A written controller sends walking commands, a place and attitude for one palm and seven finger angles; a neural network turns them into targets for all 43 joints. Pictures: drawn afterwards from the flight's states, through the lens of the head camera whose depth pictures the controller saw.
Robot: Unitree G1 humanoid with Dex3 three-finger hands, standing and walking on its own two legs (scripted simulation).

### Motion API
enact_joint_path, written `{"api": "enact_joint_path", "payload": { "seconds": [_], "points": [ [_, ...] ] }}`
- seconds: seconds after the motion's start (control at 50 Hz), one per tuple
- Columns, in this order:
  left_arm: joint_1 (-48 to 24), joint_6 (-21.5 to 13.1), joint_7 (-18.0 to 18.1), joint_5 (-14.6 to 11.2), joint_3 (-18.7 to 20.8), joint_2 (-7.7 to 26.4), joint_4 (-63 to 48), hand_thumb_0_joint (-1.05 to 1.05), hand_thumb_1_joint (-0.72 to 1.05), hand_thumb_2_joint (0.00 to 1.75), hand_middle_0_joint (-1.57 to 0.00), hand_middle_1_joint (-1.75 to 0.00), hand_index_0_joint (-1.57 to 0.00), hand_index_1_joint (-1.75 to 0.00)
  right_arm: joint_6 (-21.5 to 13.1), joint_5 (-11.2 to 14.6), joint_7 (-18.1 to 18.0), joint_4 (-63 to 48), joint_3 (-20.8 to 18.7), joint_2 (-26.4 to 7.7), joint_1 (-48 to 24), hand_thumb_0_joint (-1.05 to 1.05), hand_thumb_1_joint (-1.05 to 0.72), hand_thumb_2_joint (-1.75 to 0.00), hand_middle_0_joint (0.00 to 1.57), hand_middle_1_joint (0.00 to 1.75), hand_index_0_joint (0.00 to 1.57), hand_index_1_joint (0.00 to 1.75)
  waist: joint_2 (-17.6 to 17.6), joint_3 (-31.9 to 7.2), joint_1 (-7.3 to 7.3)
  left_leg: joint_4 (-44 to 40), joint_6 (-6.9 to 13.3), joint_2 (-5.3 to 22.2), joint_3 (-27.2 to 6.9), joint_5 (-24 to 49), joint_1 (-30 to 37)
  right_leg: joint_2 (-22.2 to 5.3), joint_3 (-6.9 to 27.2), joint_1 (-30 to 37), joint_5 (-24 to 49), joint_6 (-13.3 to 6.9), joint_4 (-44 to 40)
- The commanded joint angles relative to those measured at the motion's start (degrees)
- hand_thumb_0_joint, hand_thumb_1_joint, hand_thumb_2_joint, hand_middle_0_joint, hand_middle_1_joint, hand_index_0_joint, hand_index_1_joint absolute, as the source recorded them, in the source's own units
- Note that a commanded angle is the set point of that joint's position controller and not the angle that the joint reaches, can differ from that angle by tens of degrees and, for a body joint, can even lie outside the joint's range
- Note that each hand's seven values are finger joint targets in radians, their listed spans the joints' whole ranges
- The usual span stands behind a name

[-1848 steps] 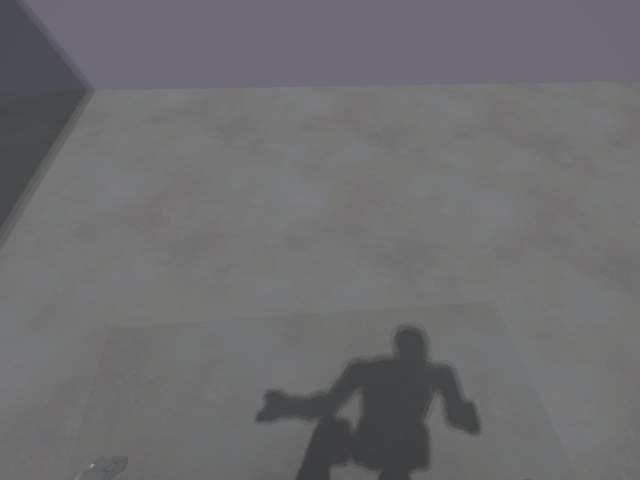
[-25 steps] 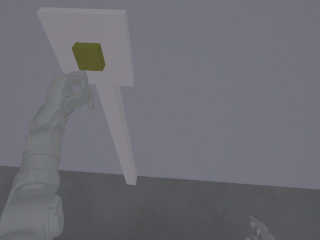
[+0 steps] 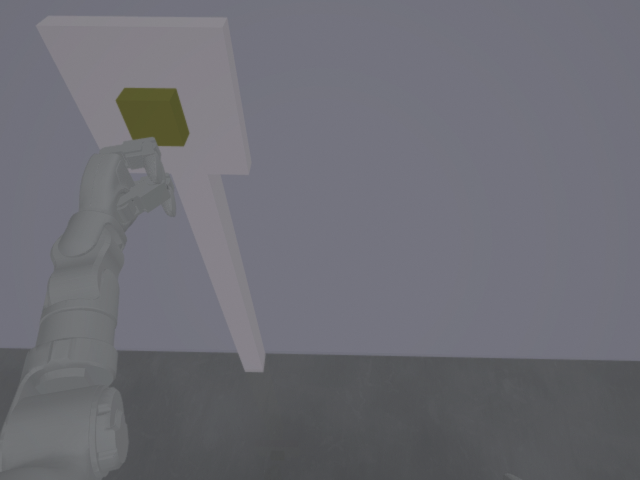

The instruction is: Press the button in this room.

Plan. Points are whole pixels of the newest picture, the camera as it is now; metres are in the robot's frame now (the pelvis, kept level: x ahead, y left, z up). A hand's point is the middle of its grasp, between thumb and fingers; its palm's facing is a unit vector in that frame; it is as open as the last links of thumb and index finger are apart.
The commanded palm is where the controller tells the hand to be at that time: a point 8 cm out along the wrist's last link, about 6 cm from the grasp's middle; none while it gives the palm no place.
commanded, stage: aim a knuckle at the button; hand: left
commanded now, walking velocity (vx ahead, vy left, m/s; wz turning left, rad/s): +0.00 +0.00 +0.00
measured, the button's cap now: (155, 116) +0.52 +0.22 +0.20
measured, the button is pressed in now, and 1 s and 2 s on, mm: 0 5 11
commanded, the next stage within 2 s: press the button with the knuckle in 0.28 s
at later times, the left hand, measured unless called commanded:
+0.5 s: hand (160, 185) +0.42 +0.19 +0.17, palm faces -0.01 -1.00 +0.01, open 3.1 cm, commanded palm +0.40 +0.25 +0.17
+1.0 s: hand (180, 166) +0.46 +0.18 +0.16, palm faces +0.00 -1.00 +0.00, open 3.1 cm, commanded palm +0.44 +0.24 +0.17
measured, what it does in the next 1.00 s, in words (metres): stands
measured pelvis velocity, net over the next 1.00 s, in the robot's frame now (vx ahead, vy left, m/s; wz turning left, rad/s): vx -0.01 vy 0.00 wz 0.00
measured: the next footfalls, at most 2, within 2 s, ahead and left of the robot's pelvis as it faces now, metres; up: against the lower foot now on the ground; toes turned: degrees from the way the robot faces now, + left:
none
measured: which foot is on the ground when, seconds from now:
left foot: down 0.00-1.00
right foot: down 0.00-1.00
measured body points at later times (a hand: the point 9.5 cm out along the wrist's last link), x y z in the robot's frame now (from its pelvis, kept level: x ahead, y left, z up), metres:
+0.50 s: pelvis -0.01 +0.00 +0.00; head +0.00 -0.01 +0.45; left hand +0.41 +0.25 +0.17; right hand +0.10 -0.26 -0.11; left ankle +0.02 +0.15 -0.72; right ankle -0.04 -0.16 -0.72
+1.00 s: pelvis -0.01 +0.00 -0.01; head +0.03 +0.00 +0.44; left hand +0.46 +0.24 +0.17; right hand +0.04 -0.27 -0.12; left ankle +0.02 +0.15 -0.72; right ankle -0.04 -0.16 -0.72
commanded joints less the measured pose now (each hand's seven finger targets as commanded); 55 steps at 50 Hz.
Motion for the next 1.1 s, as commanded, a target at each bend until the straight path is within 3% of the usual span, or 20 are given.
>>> {"api": "enact_joint_path", "payload": {
  "seconds": [0.0, 0.06, 0.1, 0.12, 0.16, 0.28, 0.36, 0.46, 0.54, 0.64, 0.7, 0.76, 0.78, 0.8, 0.88, 0.9, 0.94, 1.0, 1.04, 1.08],
  "points": [
    [-26.50, -2.32, -1.08, -1.74, 1.72, 13.24, -12.01, 0.00, 0.90, 0.90, -1.30, -1.50, -1.30, -1.50, -2.84, 0.06, -0.84, -7.28, -2.69, -8.30, -3.34, 0.00, -0.90, -0.90, 0.20, 0.30, 0.20, 0.30, 0.57, -16.18, 0.43, -2.81, 3.93, -4.10, 1.55, 15.16, 15.98, 4.44, -4.83, -1.34, 22.81, -3.03, -4.21],
    [-25.97, 0.36, -1.36, -1.79, -0.06, 11.20, -8.29, 0.00, 0.90, 0.90, -1.30, -1.50, -1.30, -1.50, -2.48, 0.34, -0.94, -7.45, -2.38, -8.26, -3.91, 0.00, -0.90, -0.90, 0.20, 0.30, 0.20, 0.30, -0.96, -12.99, 0.35, -3.20, 4.13, -4.43, 1.82, 12.43, 13.69, 4.02, -4.78, -2.68, 20.79, -2.74, -4.86],
    [-28.30, 1.26, -1.09, -1.25, 0.12, 12.32, -5.62, 0.00, 0.90, 0.90, -1.30, -1.50, -1.30, -1.50, -2.07, 0.26, -1.11, -7.16, -2.20, -8.53, -3.59, 0.00, -0.90, -0.90, 0.20, 0.30, 0.20, 0.30, -2.28, -11.67, -0.20, -3.21, 4.13, -4.39, 1.41, 10.80, 12.63, 3.86, -4.77, -3.99, 18.66, -2.68, -5.06],
    [-28.31, 0.91, -0.82, -1.28, 1.00, 13.10, -5.51, 0.00, 0.90, 0.90, -1.30, -1.50, -1.30, -1.50, -1.96, 0.09, -1.15, -7.22, -2.24, -8.63, -3.27, 0.00, -0.90, -0.90, 0.20, 0.30, 0.20, 0.30, -3.95, -12.26, -0.08, -2.97, 4.31, -4.44, 1.42, 11.02, 12.49, 3.94, -4.67, -3.28, 18.78, -2.64, -5.13],
    [-29.90, -0.09, -0.62, -1.18, 1.60, 14.13, -6.18, 0.00, 0.90, 0.90, -1.30, -1.50, -1.30, -1.50, -1.87, 0.05, -1.16, -7.81, -2.18, -8.48, -3.75, 0.00, -0.90, -0.90, 0.20, 0.30, 0.20, 0.30, -2.90, -14.24, 0.10, -2.64, 4.23, -4.49, 1.35, 11.22, 13.19, 3.67, -4.38, -2.88, 18.94, -2.69, -4.68],
    [-34.24, -5.63, -0.75, -1.28, 1.63, 14.96, -12.60, 0.00, 0.90, 0.90, -1.30, -1.50, -1.30, -1.50, -2.71, -0.29, -0.94, -8.20, -2.05, -7.99, -4.40, 0.00, -0.90, -0.90, 0.20, 0.30, 0.20, 0.30, 2.67, -20.93, 0.12, -1.49, 3.88, -4.55, 0.71, 14.24, 17.94, 3.82, -4.10, -1.26, 21.50, -3.16, -3.53],
    [-30.78, -3.94, -1.48, -1.33, -0.52, 12.30, -8.35, 0.00, 0.90, 0.90, -1.30, -1.50, -1.30, -1.50, -2.51, 0.09, -0.95, -7.91, -1.96, -7.94, -4.93, 0.00, -0.90, -0.90, 0.20, 0.30, 0.20, 0.30, 1.82, -17.00, 0.28, -2.20, 3.85, -4.53, 1.06, 12.30, 15.17, 3.77, -4.40, -2.10, 20.17, -3.04, -3.92],
    [-33.93, -1.15, -1.34, -1.14, 0.29, 14.20, -2.17, 0.00, 0.90, 0.90, -1.30, -1.50, -1.30, -1.50, -1.86, 0.17, -1.29, -7.16, -1.84, -8.64, -3.95, 0.00, -0.90, -0.90, 0.20, 0.30, 0.20, 0.30, -1.52, -12.39, -0.51, -2.74, 4.17, -4.57, 0.97, 9.46, 11.62, 3.61, -4.33, -4.10, 17.40, -2.70, -4.91],
    [-39.21, -3.56, -0.93, -0.56, 0.94, 15.92, -1.24, 0.00, 0.90, 0.90, -1.30, -1.50, -1.30, -1.50, -2.13, -0.25, -1.31, -6.47, -2.05, -8.85, -2.40, 0.00, -0.90, -0.90, 0.20, 0.30, 0.20, 0.30, -1.69, -15.25, -1.48, -2.07, 4.29, -4.41, 0.61, 9.18, 12.46, 3.71, -4.01, -4.58, 16.12, -2.67, -4.65],
    [-40.72, -7.29, -1.29, -0.03, 1.55, 16.23, -1.68, 0.00, 0.90, 0.90, -1.30, -1.50, -1.30, -1.50, -2.58, -0.70, -0.75, -5.83, -2.46, -8.82, -0.39, 0.00, -0.90, -0.90, 0.20, 0.30, 0.20, 0.30, 2.31, -21.88, -1.23, -0.89, 3.82, -4.23, 0.30, 13.38, 16.03, 4.03, -4.23, -3.76, 19.63, -3.04, -2.89],
    [-39.78, -6.95, -1.39, 0.23, 0.59, 14.77, 0.32, 0.00, 0.90, 0.90, -1.30, -1.50, -1.30, -1.50, -2.47, -0.66, -0.46, -5.25, -2.67, -8.88, 0.18, 0.00, -0.90, -0.90, 0.20, 0.30, 0.20, 0.30, 3.10, -20.08, -1.29, -0.96, 3.55, -4.09, 0.44, 13.32, 15.06, 4.12, -4.62, -4.78, 19.52, -3.12, -2.82],
    [-39.21, -5.47, -0.96, 0.34, 0.54, 14.53, 3.82, 0.00, 0.90, 0.90, -1.30, -1.50, -1.30, -1.50, -2.12, -0.58, -0.29, -5.17, -2.69, -9.18, 0.80, 0.00, -0.90, -0.90, 0.20, 0.30, 0.20, 0.30, -0.04, -17.22, -1.65, -1.37, 3.95, -4.04, 0.68, 11.62, 12.25, 4.14, -4.65, -5.38, 18.56, -2.85, -3.23],
    [-39.66, -5.18, -0.62, 0.75, 2.40, 16.95, 4.82, 0.00, 0.90, 0.90, -1.30, -1.50, -1.30, -1.50, -1.95, -0.62, -0.38, -4.85, -2.91, -9.41, 1.10, 0.00, -0.90, -0.90, 0.20, 0.30, 0.20, 0.30, -0.11, -16.47, -1.42, -1.36, 3.92, -3.90, 0.75, 11.23, 11.56, 4.08, -4.53, -5.57, 18.13, -2.85, -3.33],
    [-40.04, -4.97, -0.48, 0.88, 1.80, 16.41, 5.09, 0.00, 0.90, 0.90, -1.30, -1.50, -1.30, -1.50, -1.84, -0.67, -0.34, -5.14, -2.77, -9.39, 1.21, 0.00, -0.90, -0.90, 0.20, 0.30, 0.20, 0.30, -0.40, -16.05, -1.43, -1.56, 3.95, -4.07, 0.81, 10.78, 10.84, 4.07, -4.52, -5.55, 17.83, -2.81, -3.28],
    [-44.63, -6.67, 1.01, 2.28, 3.87, 19.69, 5.58, 0.00, 0.90, 0.90, -1.30, -1.50, -1.30, -1.50, -1.62, -1.08, -0.32, -4.59, -2.96, -9.46, 2.56, 0.00, -0.90, -0.90, 0.20, 0.30, 0.20, 0.30, -0.05, -17.42, -2.19, -1.03, 3.99, -3.84, 0.65, 11.02, 11.06, 4.10, -4.26, -6.14, 17.45, -2.74, -2.89],
    [-45.69, -7.38, 1.05, 2.45, 2.40, 18.07, 4.94, 0.00, 0.90, 0.90, -1.30, -1.50, -1.30, -1.50, -1.72, -1.14, -0.21, -4.73, -2.90, -9.28, 2.74, 0.00, -0.90, -0.90, 0.20, 0.30, 0.20, 0.30, 1.02, -18.26, -2.54, -0.88, 3.87, -3.88, 0.61, 11.56, 11.95, 4.16, -4.27, -6.46, 17.73, -2.79, -2.69],
    [-47.07, -8.85, 1.25, 2.78, 3.62, 19.81, 5.28, 0.00, 0.90, 0.90, -1.30, -1.50, -1.30, -1.50, -1.85, -1.31, -0.15, -4.17, -3.15, -9.46, 3.50, 0.00, -0.90, -0.90, 0.20, 0.30, 0.20, 0.30, 0.71, -20.47, -2.85, -0.24, 3.92, -3.66, 0.38, 12.41, 12.91, 4.26, -4.04, -6.37, 18.47, -2.74, -2.36],
    [-49.28, -9.20, 0.77, 2.95, 1.65, 17.69, 7.18, 0.00, 0.90, 0.90, -1.30, -1.50, -1.30, -1.50, -1.90, -1.31, -0.09, -3.51, -3.15, -9.39, 4.03, 0.00, -0.90, -0.90, 0.20, 0.30, 0.20, 0.30, 3.50, -19.52, -3.78, -0.01, 3.66, -3.64, 0.48, 11.70, 13.23, 4.29, -4.15, -8.41, 17.48, -2.77, -2.44],
    [-50.23, -9.55, 0.60, 2.80, 3.40, 19.73, 7.43, 0.00, 0.90, 0.90, -1.30, -1.50, -1.30, -1.50, -1.96, -1.41, -0.05, -3.16, -3.35, -9.74, 4.73, 0.00, -0.90, -0.90, 0.20, 0.30, 0.20, 0.30, 2.49, -21.73, -3.69, 0.34, 3.78, -3.60, 0.26, 12.62, 13.78, 4.33, -4.06, -7.65, 18.59, -2.77, -2.25],
    [-50.92, -9.33, 0.27, 2.71, 2.36, 18.65, 7.82, 0.00, 0.90, 0.90, -1.30, -1.50, -1.30, -1.50, -1.91, -1.34, -0.11, -3.01, -3.27, -9.60, 4.78, 0.00, -0.90, -0.90, 0.20, 0.30, 0.20, 0.30, 3.20, -21.96, -4.02, 0.55, 3.75, -3.66, 0.40, 13.40, 14.02, 4.33, -4.12, -7.80, 19.47, -2.75, -2.16]
  ]
}}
